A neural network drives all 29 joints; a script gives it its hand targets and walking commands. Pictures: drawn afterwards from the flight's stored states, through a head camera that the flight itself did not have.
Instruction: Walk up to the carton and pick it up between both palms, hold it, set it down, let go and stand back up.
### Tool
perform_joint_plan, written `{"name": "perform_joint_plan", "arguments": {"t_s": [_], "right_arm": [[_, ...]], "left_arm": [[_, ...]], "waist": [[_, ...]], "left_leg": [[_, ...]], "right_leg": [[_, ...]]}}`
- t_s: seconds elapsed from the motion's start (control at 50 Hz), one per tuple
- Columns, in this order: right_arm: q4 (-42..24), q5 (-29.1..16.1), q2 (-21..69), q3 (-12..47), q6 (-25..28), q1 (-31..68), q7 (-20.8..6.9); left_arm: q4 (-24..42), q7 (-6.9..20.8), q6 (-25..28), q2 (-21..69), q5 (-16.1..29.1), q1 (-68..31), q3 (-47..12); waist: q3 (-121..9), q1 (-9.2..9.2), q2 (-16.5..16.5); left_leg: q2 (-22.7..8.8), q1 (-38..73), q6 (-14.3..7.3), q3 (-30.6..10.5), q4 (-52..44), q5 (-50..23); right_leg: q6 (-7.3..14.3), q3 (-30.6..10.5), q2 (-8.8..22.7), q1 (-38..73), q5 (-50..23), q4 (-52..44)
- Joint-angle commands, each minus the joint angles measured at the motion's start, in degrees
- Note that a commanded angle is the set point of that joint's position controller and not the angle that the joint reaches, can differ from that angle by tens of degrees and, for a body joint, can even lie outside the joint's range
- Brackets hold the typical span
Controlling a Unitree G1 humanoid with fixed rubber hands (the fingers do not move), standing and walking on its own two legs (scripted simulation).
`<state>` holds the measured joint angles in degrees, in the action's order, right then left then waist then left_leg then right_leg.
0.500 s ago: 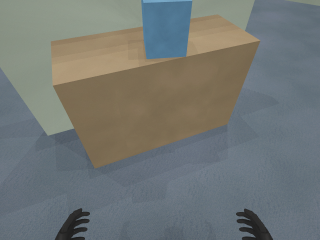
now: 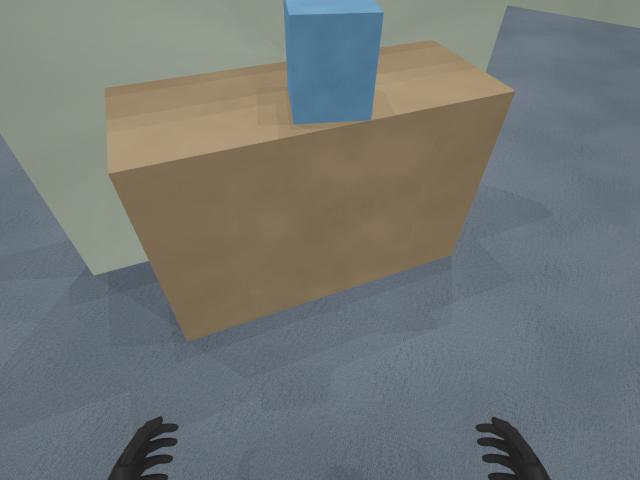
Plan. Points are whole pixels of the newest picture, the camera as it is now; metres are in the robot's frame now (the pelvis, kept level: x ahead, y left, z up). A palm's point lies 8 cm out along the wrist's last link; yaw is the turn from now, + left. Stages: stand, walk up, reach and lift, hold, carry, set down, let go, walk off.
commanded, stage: stand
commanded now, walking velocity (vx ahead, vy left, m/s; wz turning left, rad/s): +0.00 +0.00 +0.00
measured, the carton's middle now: (328, 55) +1.04 -0.02 +0.09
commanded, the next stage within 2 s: walk up in 0.42 s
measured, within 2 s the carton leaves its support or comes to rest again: neither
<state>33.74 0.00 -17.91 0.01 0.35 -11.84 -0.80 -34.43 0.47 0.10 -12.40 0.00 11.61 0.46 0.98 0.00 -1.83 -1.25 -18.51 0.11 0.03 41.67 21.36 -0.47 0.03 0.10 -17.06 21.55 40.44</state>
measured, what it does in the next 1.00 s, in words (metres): steps to the right: right foot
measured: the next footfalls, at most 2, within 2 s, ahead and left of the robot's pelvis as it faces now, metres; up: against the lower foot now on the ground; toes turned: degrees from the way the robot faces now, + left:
right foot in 0.94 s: +0.15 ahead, -0.18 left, +0.00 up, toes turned -1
left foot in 1.60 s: +0.32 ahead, +0.03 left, +0.00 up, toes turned +17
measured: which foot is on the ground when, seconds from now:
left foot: down 0.00-0.94, up 0.96-1.00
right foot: down 0.00-0.66, up 0.68-0.92, down 0.94-1.00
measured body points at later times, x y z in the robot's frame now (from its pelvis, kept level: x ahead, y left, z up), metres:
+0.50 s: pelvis -0.02 +0.00 +0.00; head -0.03 +0.00 +0.45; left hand +0.15 +0.25 -0.08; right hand +0.15 -0.27 -0.07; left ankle +0.01 +0.12 -0.72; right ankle +0.00 -0.13 -0.72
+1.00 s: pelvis +0.03 -0.10 -0.02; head +0.02 -0.11 +0.43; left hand +0.18 +0.19 -0.08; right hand +0.11 -0.40 -0.11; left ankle +0.01 +0.09 -0.68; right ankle +0.11 -0.17 -0.72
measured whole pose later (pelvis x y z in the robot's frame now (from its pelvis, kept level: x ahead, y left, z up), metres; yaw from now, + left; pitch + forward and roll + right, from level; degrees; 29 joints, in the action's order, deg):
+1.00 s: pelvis +0.03 -0.10 -0.02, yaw +3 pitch -4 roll +3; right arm 33.8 0.0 -22.1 -0.7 0.9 -26.7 1.4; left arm -34.4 3.6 1.8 -20.4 0.0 13.6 4.7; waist 1.5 -0.3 2.4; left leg -1.4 -22.3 -0.5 -5.2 62.0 30.6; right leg 3.9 4.2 1.6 -25.9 20.9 50.7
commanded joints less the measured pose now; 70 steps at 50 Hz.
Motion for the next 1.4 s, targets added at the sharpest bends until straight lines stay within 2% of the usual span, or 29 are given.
{"name": "perform_joint_plan", "arguments": {"t_s": [0.0, 0.12, 0.2, 0.3, 0.36, 0.46, 0.56, 0.58, 0.6, 0.64, 0.66, 0.74, 0.82, 0.84, 0.88, 0.9, 0.92, 0.94, 0.96, 1.02, 1.04, 1.08, 1.12, 1.18, 1.22, 1.24, 1.32, 1.36, 1.38], "right_arm": [[-4.25, 0.71, -10.90, -4.73, 2.61, 3.00, 1.00], [-4.05, 0.58, -11.61, -5.72, 3.06, 2.67, 0.40], [-3.73, 0.75, -12.53, -5.73, 2.81, 3.44, 0.62], [-2.35, 0.64, -12.35, -4.85, 2.95, 2.60, 0.64], [-3.98, 0.61, -10.27, -4.92, 2.69, 4.59, 0.32], [-3.38, 1.17, -13.09, -5.44, 2.99, 3.81, 0.48], [-2.81, -0.02, -10.91, -5.05, 2.32, 0.85, 0.12], [-2.73, -0.06, -14.06, -5.85, 2.71, 1.44, 0.23], [-3.03, 1.66, -16.37, -7.44, 2.80, -9.31, 0.03], [-2.40, 3.15, -21.29, -8.81, 3.03, -14.22, 0.36], [-2.76, 3.54, -22.14, -9.42, 3.43, -13.72, 1.16], [-3.80, 3.41, -18.99, -8.40, 5.29, -13.66, 2.57], [-7.99, 3.24, -19.68, -8.53, 5.16, -7.36, 3.06], [-7.87, 3.27, -20.10, -8.65, 4.88, -4.24, 3.08], [-9.39, 3.20, -17.47, -7.55, 4.10, 0.09, 2.27], [-9.68, 2.21, -12.78, -5.80, 3.79, -1.70, 1.88], [-11.08, 1.05, -6.39, -4.29, 3.60, -4.22, 2.16], [-11.54, 0.82, -9.51, -5.55, 2.50, -4.75, 2.65], [-11.68, 0.29, -16.02, -8.00, 1.74, -4.66, 2.82], [-6.05, 1.20, -16.11, -8.40, 1.09, -13.53, 1.56], [-5.10, 1.26, -15.84, -7.97, 1.13, -13.20, 1.18], [-4.89, 2.17, -15.29, -8.05, 0.78, -14.06, 0.60], [-5.58, 2.07, -15.17, -7.80, 0.22, -11.09, 0.83], [-5.32, 1.28, -15.03, -7.57, -0.42, -10.42, 0.70], [-4.92, 1.46, -15.48, -7.47, -0.22, -12.94, 0.93], [-5.66, 1.19, -16.20, -7.58, -0.41, -11.08, 1.04], [-7.20, 1.39, -14.11, -6.63, 0.09, -7.46, 1.98], [-7.37, 1.53, -12.56, -5.80, 0.43, -7.09, 2.37], [-7.26, 1.19, -12.81, -5.60, 0.38, -7.60, 2.57]], "left_arm": [[5.24, -0.32, 2.37, -14.83, 0.36, -6.16, 5.23], [4.23, -0.43, 2.51, -16.29, -0.72, -4.26, 5.83], [5.31, -0.37, 2.48, -15.38, -0.12, -5.79, 5.48], [3.86, -0.47, 2.59, -15.97, 0.25, -5.21, 4.86], [4.20, -0.45, 2.73, -17.27, 0.05, -5.47, 5.23], [4.66, -0.51, 2.80, -16.80, -0.13, -5.76, 5.31], [3.73, -0.59, 2.56, -15.84, 0.24, -5.16, 4.59], [4.38, -0.07, 2.66, -15.10, -0.04, -6.21, 4.30], [9.54, 1.45, 2.73, -19.55, -2.73, -1.84, 6.84], [12.37, 2.54, 2.11, -18.21, -2.35, -7.63, 7.22], [13.48, 2.44, 2.03, -20.05, -2.98, -8.68, 7.75], [11.35, 3.14, 3.35, -18.40, -4.25, -5.81, 7.85], [11.26, 4.66, 2.98, -17.13, -3.66, -0.44, 8.25], [9.68, 4.55, 2.36, -17.55, -3.70, 1.02, 8.14], [4.72, 3.86, 2.57, -18.56, -3.10, 16.04, 9.48], [2.27, 2.77, 3.18, -22.30, -2.96, 23.32, 10.32], [3.31, 1.92, 3.59, -25.21, -4.00, 22.84, 11.14], [6.82, 0.62, 3.45, -27.73, -3.55, 15.00, 11.32], [7.72, 0.12, 3.13, -28.29, -3.06, 11.47, 11.93], [8.36, -0.80, 3.04, -21.88, -1.24, 9.05, 9.80], [8.55, -0.59, 3.29, -21.67, -1.21, 8.29, 9.42], [9.10, -0.51, 3.56, -20.61, -2.04, 6.02, 8.94], [8.49, -0.35, 3.39, -19.61, -2.48, 7.67, 8.69], [8.28, -0.39, 3.53, -21.65, -2.90, 12.73, 9.04], [9.03, -0.28, 3.02, -20.86, -2.93, 13.34, 9.22], [9.48, -0.30, 2.73, -22.38, -3.85, 14.86, 10.12], [8.73, -0.53, 2.40, -20.49, -4.03, 20.60, 9.74], [8.33, -0.68, 2.17, -19.90, -3.39, 20.85, 9.17], [8.25, -0.57, 1.98, -21.00, -3.74, 21.88, 9.50]], "waist": [[0.61, -0.71, 4.46], [-3.71, -0.20, 0.55], [-3.68, 0.16, 4.75], [1.38, 0.40, 2.41], [-2.39, -0.08, 6.50], [0.43, 0.00, -0.99], [-0.31, -1.03, 5.79], [-1.04, -1.09, 3.33], [-2.96, -2.18, 2.56], [8.41, -6.67, -6.45], [10.70, -6.82, -5.85], [2.93, -4.36, 0.64], [2.12, -1.76, -7.73], [5.15, 0.58, -7.54], [2.56, 8.86, -4.39], [0.69, 11.39, 6.57], [-1.42, 11.09, 21.40], [4.45, 8.02, 16.54], [7.37, 6.94, 12.59], [10.47, 1.12, 7.80], [10.18, 0.53, 4.10], [6.50, -0.38, 5.56], [10.22, 0.60, 5.13], [13.08, 1.88, 6.66], [8.35, 1.29, 5.66], [5.71, 3.75, 4.56], [6.48, 6.58, 6.16], [6.07, 6.10, 7.22], [5.44, 6.03, 8.04]], "left_leg": [[-6.32, 3.32, -2.17, -4.36, -11.32, -11.23], [-6.26, 4.06, -2.23, -5.54, -11.13, -14.71], [-6.58, 4.06, -2.99, -5.99, -10.77, -11.94], [-6.84, 1.78, -2.72, -6.78, -13.59, -7.80], [-6.17, 4.61, -2.55, -5.51, -11.38, -10.65], [-7.03, -0.48, -3.26, -7.05, -14.38, -4.36], [-6.24, 2.89, -1.83, -5.56, -14.07, -6.92], [-5.95, 3.94, -1.90, -5.00, -13.97, -4.44], [-5.98, 4.33, -6.77, -14.21, -17.19, 21.43], [-17.54, 11.55, -14.03, -38.91, -30.99, 42.33], [-19.39, 13.50, -15.22, -43.20, -32.61, 39.87], [-15.34, 17.91, -14.01, -32.85, -24.19, 18.53], [-14.60, -3.12, -12.35, -23.96, -23.16, 19.76], [-15.50, -12.07, -11.52, -22.94, -23.35, 22.30], [-7.91, -29.81, -6.31, -10.52, -9.27, 24.34], [-0.36, -34.25, -3.28, -5.99, 9.24, 23.67], [5.96, -36.27, -1.88, -3.56, 30.59, 20.27], [6.12, -36.03, -0.91, -9.29, 36.18, 15.47], [3.74, -34.97, -0.72, -11.27, 36.95, 11.33], [-0.53, -27.42, 0.71, -10.29, 33.53, -1.48], [-1.13, -23.69, 0.89, -8.90, 30.60, -2.51], [-0.28, -18.97, 1.36, -6.24, 27.40, -5.36], [-0.59, -20.56, 1.39, -6.38, 25.56, -8.19], [-0.15, -24.29, 1.45, -7.05, 20.32, -9.88], [0.26, -25.01, 1.09, -5.72, 18.15, -9.84], [1.10, -26.04, 1.01, -4.79, 16.84, -6.51], [1.11, -29.83, -0.46, -5.29, 11.76, -7.79], [0.28, -28.38, -0.69, -4.23, 7.93, -7.37], [0.43, -25.10, -0.36, -3.38, 7.83, -7.76]], "right_leg": [[2.75, -5.52, 5.26, -1.19, -15.46, -7.60], [2.63, -5.39, 4.45, 2.42, -13.10, -6.78], [2.67, -5.61, 5.02, 0.79, -12.91, -7.55], [3.22, -6.90, 5.18, 0.85, -10.52, -8.89], [2.94, -6.95, 5.51, 0.78, -14.10, -9.08], [2.29, -5.73, 4.63, 1.87, -7.42, -9.03], [2.55, -6.32, 4.74, -0.07, -9.79, -10.12], [2.36, -5.50, 4.10, -0.14, -9.90, -10.58], [3.26, -0.88, 2.35, -2.42, 15.92, -3.40], [1.84, 0.69, -1.21, -29.22, 16.55, 14.39], [1.03, -4.45, 2.02, -36.32, 14.10, 20.27], [0.85, -5.53, 5.01, -31.98, 6.52, 19.68], [2.30, -2.98, 5.55, -11.43, -3.24, 10.86], [2.64, -3.67, 6.85, -3.48, -4.71, 9.85], [3.44, -1.73, 3.63, 23.05, -6.25, 1.04], [2.64, -8.38, 5.81, 26.34, 7.68, -6.21], [4.05, -28.55, 16.70, 19.41, 32.37, -18.24], [6.82, -42.58, 21.97, 9.30, 46.62, -30.28], [8.55, -45.59, 23.72, 8.21, 47.67, -34.50], [-0.92, -27.60, 17.00, 2.32, 29.35, -31.77], [1.34, -24.10, 16.49, -0.32, 25.76, -31.21], [2.01, -14.85, 13.91, -1.74, 20.39, -30.79], [4.61, -14.41, 14.45, -2.81, 20.30, -32.32], [1.55, -11.30, 15.02, 1.55, 17.27, -33.20], [2.35, -6.99, 14.64, 8.39, 13.62, -30.31], [1.92, -7.45, 15.06, 14.60, 15.04, -29.39], [0.66, -6.09, 16.92, 20.51, -0.21, -26.62], [0.41, -2.72, 16.27, 21.43, -17.15, -23.52], [-0.36, -1.34, 16.36, 19.03, -15.58, -23.70]]}}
